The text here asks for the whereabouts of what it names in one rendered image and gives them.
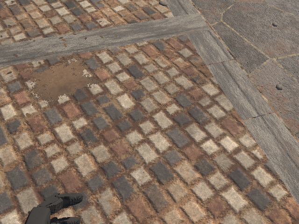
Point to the left robot hand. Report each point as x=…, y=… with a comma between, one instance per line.
x=53, y=204

